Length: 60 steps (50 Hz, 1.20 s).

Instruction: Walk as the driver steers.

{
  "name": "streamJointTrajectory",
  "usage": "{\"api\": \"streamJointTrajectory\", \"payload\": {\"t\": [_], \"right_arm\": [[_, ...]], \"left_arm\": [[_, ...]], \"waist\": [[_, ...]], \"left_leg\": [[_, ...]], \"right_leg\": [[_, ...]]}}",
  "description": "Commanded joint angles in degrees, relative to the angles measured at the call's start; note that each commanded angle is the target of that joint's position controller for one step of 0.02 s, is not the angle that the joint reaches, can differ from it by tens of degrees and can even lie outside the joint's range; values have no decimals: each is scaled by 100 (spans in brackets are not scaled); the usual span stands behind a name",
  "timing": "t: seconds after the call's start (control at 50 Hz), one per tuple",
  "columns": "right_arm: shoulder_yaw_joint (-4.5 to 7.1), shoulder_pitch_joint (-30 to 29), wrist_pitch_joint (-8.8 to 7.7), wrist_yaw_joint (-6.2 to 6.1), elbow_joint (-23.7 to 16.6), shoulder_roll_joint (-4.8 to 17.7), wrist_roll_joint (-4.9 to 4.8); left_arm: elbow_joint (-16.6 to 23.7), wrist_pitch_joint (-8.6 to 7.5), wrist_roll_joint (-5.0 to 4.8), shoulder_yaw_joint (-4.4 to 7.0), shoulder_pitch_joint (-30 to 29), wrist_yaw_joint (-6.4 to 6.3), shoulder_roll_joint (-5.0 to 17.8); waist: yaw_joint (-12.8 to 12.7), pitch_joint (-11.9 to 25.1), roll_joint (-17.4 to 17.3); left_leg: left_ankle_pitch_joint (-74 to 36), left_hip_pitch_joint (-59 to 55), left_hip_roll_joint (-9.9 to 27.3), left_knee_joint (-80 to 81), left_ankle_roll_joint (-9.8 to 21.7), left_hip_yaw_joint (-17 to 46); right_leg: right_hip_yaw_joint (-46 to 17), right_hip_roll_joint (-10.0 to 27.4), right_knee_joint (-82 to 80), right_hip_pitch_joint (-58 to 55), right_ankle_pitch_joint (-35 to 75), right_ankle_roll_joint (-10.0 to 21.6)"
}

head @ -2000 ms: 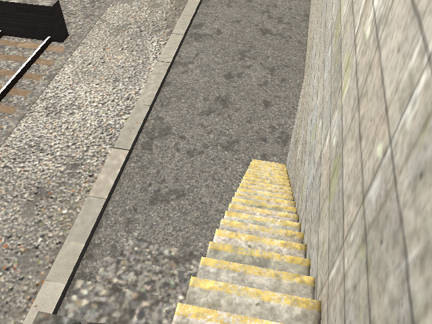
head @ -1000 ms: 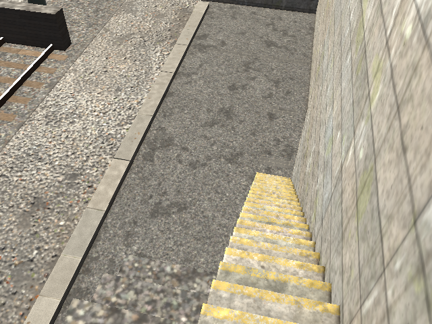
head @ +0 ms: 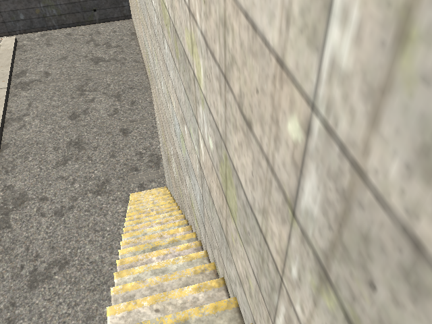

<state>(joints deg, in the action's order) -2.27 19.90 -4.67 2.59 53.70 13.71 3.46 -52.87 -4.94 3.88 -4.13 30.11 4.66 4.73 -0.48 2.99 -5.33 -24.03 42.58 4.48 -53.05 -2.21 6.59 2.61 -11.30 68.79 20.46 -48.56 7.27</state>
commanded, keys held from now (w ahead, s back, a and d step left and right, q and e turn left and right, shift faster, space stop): w+q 0.86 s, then w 0.12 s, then w+e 0.02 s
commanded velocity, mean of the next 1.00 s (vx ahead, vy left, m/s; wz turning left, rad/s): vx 0.50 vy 0.00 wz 0.47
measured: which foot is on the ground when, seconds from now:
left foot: up 0.00-0.14, down 0.16-0.58, up 0.60-1.00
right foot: down 0.00-0.16, up 0.18-0.56, down 0.58-1.00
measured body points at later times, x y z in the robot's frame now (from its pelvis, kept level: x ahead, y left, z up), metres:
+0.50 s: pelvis +0.24 +0.09 -0.21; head +0.25 +0.08 +0.24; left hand +0.40 +0.28 -0.30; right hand +0.20 -0.15 -0.35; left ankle +0.11 +0.12 -0.83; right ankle +0.45 -0.03 -0.86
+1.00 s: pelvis +0.45 +0.21 -0.45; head +0.46 +0.24 +0.00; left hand +0.26 +0.31 -0.60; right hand +0.71 +0.10 -0.56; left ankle +0.53 +0.40 -1.17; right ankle +0.40 -0.02 -1.03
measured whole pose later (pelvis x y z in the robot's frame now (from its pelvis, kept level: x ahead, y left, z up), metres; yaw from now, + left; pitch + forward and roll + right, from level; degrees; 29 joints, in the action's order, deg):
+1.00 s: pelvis +0.45 +0.21 -0.45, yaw +32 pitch +0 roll -7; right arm 0.4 8.9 -2.9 3.6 48.4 16.8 4.9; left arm -54.1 -5.1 6.8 -1.9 32.6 2.7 6.6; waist -9.0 -2.0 -5.7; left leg -22.2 31.7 9.2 -30.9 2.2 0.5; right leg 9.3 7.6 78.1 17.0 -54.0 -6.8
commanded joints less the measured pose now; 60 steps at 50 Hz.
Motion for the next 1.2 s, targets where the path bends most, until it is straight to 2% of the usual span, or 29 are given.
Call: {"api": "streamJointTrajectory", "payload": {"t": [0.02, 0.08, 0.14, 0.16, 0.18, 0.22, 0.28, 0.36, 0.42, 0.5, 0.58, 0.62, 0.66, 0.72, 0.78, 0.82, 0.86, 0.94, 1.0, 1.02, 1.04, 1.06, 1.08, 1.1, 1.12, 1.14, 1.16, 1.18, 1.2], "right_arm": [[254, 36, 77, 6, -323, 714, -7], [354, 99, -39, -30, -389, 892, -177], [449, 3060, -45, -181, 534, 967, -131], [612, 3704, -83, -322, 1011, 1254, -90], [586, 4492, -126, -290, 1077, 1164, 78], [762, 2845, -305, -195, -39, 1707, -51], [311, 1453, -258, -335, 11, 144, -60], [260, 512, -655, -530, 70, 909, -91], [121, 2663, -612, -656, 894, 368, -157], [15, 851, -288, -143, 75, 764, 189], [125, 347, -275, 8, -553, 1220, -173], [58, 2146, -154, 594, -449, 410, -157], [-79, 515, 124, 473, -1420, 163, -179], [-134, 855, 223, 192, -969, -37, 138], [48, 691, 115, 703, -600, 270, 500], [139, -523, 100, 478, -988, 668, 253], [178, -1599, 14, 272, -1364, 509, 377], [212, -1707, 130, 117, -1121, 347, 150], [650, 276, 82, -7, -331, 1049, 58], [1210, 1347, -123, 137, 84, 1282, -1353], [1047, 1833, -6, 316, 303, 1399, -1312], [1075, 2568, 0, 383, 247, 2577, 199], [699, 1083, 353, 182, -53, 736, -456], [525, 798, 480, 37, -194, 620, -565], [715, 893, 344, 324, 90, 2146, 574], [845, 941, 223, 492, 124, 2503, 434], [689, 431, 341, 531, 297, 287, -1068], [465, 202, 307, 552, 209, -162, -1268], [385, 1469, -128, 298, 422, 1089, 615]], "left_arm": [[349, -75, -66, 136, -245, -61, 508], [737, -22, -343, 386, -644, -147, 944], [1000, 49, 165, 602, -2204, 133, 1504], [999, -69, -50, 717, -2107, 181, 1303], [975, -104, 331, 610, -1829, 336, 1245], [1815, 32, 108, 588, -1897, 348, 948], [1712, 175, 235, 292, -1283, 78, -12], [1843, 309, 305, 185, -1854, 575, 272], [1996, 419, 694, 410, -2790, 397, 794], [2019, 243, 555, 212, -2265, 412, 472], [1249, -121, 477, 356, 247, 247, 939], [997, -102, 378, 576, 912, 178, 1517], [1179, 10, 224, 757, -32, -8, 1620], [1143, -385, 43, 153, -1368, -307, -38], [1001, -613, 172, 611, -1096, -410, 1677], [736, -601, 73, 225, -165, -604, 606], [11, -342, 79, 314, 1231, -642, 845], [280, -136, 443, 440, 372, -228, 1217], [294, 36, 298, 737, -649, -78, 2211], [-252, 295, -2323, 716, 859, -571, 1328], [-13, 400, -2225, 748, 862, -707, 1423], [-174, 148, 280, 324, 1921, 71, 380], [-85, 235, -901, 832, 405, -615, 1648], [-21, 293, -850, 767, 15, -815, 1329], [66, 53, -301, 525, 350, -17, 930], [-206, -176, -469, 699, 1304, 80, 758], [-490, 580, -1730, 1091, 955, -510, 1510], [-314, 915, -1731, 1043, 649, -810, 1356], [-114, 297, -33, 640, 535, -261, 658]], "waist": [[139, -1006, 632], [-94, -1050, 402], [966, -303, 389], [1271, -727, -1051], [1174, -77, -781], [610, 612, 59], [-220, -602, 660], [-514, -111, 413], [996, -419, 419], [181, -682, -288], [-733, -555, 1328], [227, 1055, 1582], [-84, 447, 784], [693, -1076, 310], [484, -968, 761], [-309, -857, 678], [-905, -709, 1216], [-756, -1375, 829], [378, -892, 753], [161, 392, 1531], [381, 1257, -310], [514, 3431, -2654], [511, 1645, -435], [386, 1283, -649], [460, 219, -124], [-4, -90, -224], [-515, 783, -194], [-296, 93, -491], [107, -1958, 658]], "left_leg": [[650, 415, 166, 237, 3, 116], [2918, -301, -189, 1015, -222, -558], [2702, -3486, -355, 1850, -114, -941], [1953, -3275, -448, 4282, 373, -915], [-214, -6034, -67, 3108, 1116, -505], [-4860, -7404, 1020, 1120, 2561, 1552], [-166, -3132, 472, 1600, 1760, 1443], [1771, 1076, -623, 1148, 1288, 1119], [4139, -3838, -125, -542, 1565, 2336], [5510, 1405, -765, -513, 2110, 2139], [3255, 105, -1331, -4124, 1482, 1484], [6734, 3259, -1430, -7618, 708, 92], [6152, 4101, -458, -6723, 206, 256], [1577, 438, 776, -1585, 236, 176], [1403, -1740, -73, -3342, 202, -853], [-21, 1942, 791, -249, 418, 189], [1054, 3342, 762, -250, 468, -106], [-186, -2204, 10, 1018, 380, -1436], [-401, -3864, 150, 3566, 503, -807], [-2999, -5010, 435, 2944, 423, 53], [-6543, -6801, 1037, 1593, 426, 390], [-4431, -9712, 1731, 677, 1326, 436], [-3167, -7291, 1513, 1009, 931, 531], [-2376, -6452, 1552, 1174, 880, 339], [6, -5060, 1479, 2335, 388, 638], [-96, -3989, 2300, 2321, 1001, 851], [769, -3487, 2148, 2256, 881, 108], [1264, -2772, 1988, 2668, 821, 219], [4103, -1666, 2141, 3187, 1101, 1075]], "right_leg": [[-2460, 1687, -1213, 31, 4847, 381], [-2025, 1740, -990, -185, 5995, 110], [-1455, 1719, 1136, 255, 7026, -93], [-960, 567, 3795, -40, 5840, -475], [-388, 336, 5258, 2098, 2828, -681], [-267, 153, 5943, 5382, 445, -1323], [-931, 1404, 2670, 4289, 3587, -799], [-134, 1329, 1476, 587, 6641, -976], [-1102, 1532, -511, 5118, 5906, -899], [-455, 981, -1140, -490, 7468, -788], [279, 704, -5605, -2955, 6222, -457], [-1919, 3635, -2401, -6163, 10879, 1886], [-3523, 4597, -3631, -3930, 7175, 2102], [-590, 2335, -3966, 1971, 4508, 531], [-158, 2050, -3566, 3781, 2929, 761], [-1052, 2896, -2443, -332, 2740, 343], [-2021, 3412, -1717, -1857, 2654, 572], [-285, 2674, -2105, 2510, 196, -127], [-186, 2565, -124, 1281, 522, -678], [644, 1719, 2358, 1175, 2400, -303], [976, 835, 5210, 2852, -794, -584], [-1537, 1054, 4900, 3578, 5, -618], [-389, 1148, 5678, 4447, 163, -344], [-532, 1049, 5908, 4594, 438, -248], [-1522, 1048, 5126, 4258, 1661, -509], [-2092, 1171, 4603, 4356, 2717, -561], [-1221, 1286, 2962, 3353, 3465, -606], [-1045, 953, 3195, 3472, 3219, -549], [-2209, 1245, 3267, 4745, 4009, -501]]}}
Velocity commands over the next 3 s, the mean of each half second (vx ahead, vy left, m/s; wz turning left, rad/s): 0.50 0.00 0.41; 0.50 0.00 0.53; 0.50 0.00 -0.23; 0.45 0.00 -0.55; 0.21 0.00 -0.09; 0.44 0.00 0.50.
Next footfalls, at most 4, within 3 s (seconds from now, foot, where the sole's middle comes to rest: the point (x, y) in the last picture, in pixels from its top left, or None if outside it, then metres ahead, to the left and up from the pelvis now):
0.16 left None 0.15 0.12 -0.86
0.58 right None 0.43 0.00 -1.07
1.02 left None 0.52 0.40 -1.27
1.84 right None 0.86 0.18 -1.48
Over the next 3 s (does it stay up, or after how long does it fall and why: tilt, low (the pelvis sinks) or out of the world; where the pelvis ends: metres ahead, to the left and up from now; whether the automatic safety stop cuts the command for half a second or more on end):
stays up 1.13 0.34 -0.98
